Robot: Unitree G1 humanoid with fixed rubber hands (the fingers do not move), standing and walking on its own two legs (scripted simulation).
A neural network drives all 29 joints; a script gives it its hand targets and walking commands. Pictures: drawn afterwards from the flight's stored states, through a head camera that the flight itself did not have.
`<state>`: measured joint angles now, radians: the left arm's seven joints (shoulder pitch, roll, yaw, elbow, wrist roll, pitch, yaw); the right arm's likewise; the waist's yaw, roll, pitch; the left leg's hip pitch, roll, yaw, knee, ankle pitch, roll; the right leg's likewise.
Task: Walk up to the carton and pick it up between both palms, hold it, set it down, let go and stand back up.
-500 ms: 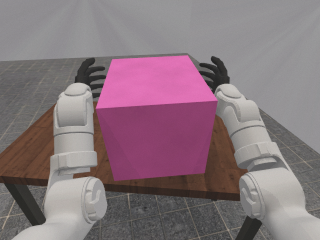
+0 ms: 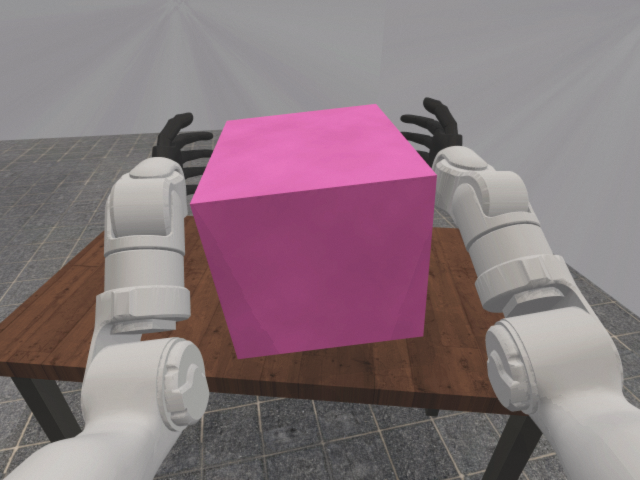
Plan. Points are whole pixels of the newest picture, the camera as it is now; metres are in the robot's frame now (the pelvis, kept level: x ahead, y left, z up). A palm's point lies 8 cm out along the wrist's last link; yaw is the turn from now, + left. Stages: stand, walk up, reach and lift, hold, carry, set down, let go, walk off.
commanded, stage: hold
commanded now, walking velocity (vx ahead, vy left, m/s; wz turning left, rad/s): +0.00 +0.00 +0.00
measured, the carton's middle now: (314, 217) +0.40 -0.01 +0.23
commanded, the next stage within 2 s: none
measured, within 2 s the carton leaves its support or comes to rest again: neither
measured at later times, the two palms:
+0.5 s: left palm (169, 168) +0.37 +0.16 +0.32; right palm (445, 148) +0.37 -0.16 +0.34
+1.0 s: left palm (167, 165) +0.36 +0.16 +0.33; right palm (451, 144) +0.36 -0.16 +0.34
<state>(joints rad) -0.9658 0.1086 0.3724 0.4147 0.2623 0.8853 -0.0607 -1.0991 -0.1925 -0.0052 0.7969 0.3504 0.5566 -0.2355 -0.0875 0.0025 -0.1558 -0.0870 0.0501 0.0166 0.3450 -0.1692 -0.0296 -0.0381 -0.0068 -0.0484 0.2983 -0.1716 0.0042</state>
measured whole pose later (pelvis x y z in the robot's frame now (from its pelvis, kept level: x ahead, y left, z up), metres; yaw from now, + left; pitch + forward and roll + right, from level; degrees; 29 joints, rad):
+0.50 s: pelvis +0.00 +0.00 +0.00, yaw +0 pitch -4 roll -1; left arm -0.98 0.11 0.37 0.42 0.25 0.91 -0.06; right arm -1.15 -0.23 0.03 0.81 0.40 0.62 -0.26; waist -0.08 0.02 -0.19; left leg -0.11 0.05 0.01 0.34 -0.17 -0.03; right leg -0.05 0.00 -0.04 0.28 -0.16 0.00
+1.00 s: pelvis +0.00 +0.00 +0.00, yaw +0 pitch -4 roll -1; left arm -0.99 0.12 0.38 0.43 0.25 0.92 -0.07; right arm -1.16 -0.23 0.03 0.81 0.40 0.64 -0.26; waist -0.08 0.02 -0.19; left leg -0.10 0.05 -0.01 0.34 -0.16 -0.03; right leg -0.05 0.01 -0.03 0.29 -0.17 0.00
